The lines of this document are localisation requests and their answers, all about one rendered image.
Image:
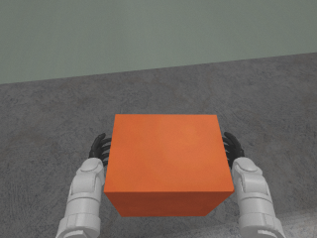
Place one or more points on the robot left hand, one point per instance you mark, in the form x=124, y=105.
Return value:
x=97, y=149

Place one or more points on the robot left forearm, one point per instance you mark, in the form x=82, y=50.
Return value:
x=81, y=218

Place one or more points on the robot right forearm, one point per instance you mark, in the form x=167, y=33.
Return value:
x=257, y=216

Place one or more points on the robot right hand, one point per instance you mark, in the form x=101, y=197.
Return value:
x=234, y=148

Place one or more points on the carton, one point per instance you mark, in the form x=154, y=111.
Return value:
x=167, y=165

